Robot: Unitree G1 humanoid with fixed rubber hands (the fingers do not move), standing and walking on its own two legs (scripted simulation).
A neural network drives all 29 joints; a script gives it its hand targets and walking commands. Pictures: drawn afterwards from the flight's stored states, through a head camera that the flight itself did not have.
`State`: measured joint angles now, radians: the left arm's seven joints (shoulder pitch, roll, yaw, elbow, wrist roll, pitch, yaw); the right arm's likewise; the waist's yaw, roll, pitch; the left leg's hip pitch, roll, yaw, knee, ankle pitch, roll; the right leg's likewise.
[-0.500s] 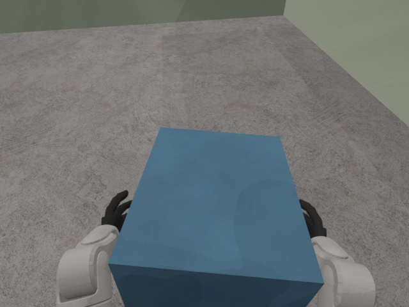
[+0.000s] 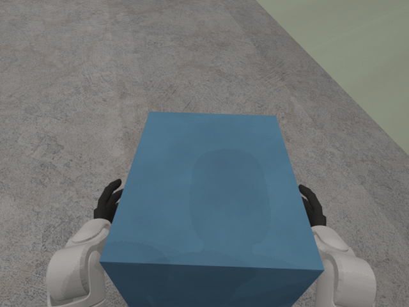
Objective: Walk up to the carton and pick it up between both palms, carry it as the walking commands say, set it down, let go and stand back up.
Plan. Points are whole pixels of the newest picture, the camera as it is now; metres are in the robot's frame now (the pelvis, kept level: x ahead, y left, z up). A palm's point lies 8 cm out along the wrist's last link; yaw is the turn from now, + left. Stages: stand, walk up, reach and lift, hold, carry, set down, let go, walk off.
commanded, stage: carry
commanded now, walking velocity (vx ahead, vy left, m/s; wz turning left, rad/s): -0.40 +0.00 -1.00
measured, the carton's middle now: (209, 217) +0.29 +0.03 +0.01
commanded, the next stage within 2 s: none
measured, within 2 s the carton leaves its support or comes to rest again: neither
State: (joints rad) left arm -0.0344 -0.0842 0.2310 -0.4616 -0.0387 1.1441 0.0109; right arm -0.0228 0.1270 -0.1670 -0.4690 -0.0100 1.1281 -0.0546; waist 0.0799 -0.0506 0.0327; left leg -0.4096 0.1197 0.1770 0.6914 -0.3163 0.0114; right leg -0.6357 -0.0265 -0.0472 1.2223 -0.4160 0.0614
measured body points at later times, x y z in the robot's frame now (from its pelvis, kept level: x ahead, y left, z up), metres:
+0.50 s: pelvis -0.21 +0.00 -0.01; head -0.11 +0.00 +0.43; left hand +0.11 +0.02 +0.01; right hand -0.08 -0.28 +0.05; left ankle -0.14 +0.07 -0.72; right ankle -0.14 -0.14 -0.68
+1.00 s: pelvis -0.44 +0.08 +0.00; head -0.41 +0.02 +0.44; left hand -0.16 -0.06 +0.05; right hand -0.46 -0.24 +0.05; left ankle -0.34 +0.15 -0.68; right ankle -0.42 -0.09 -0.72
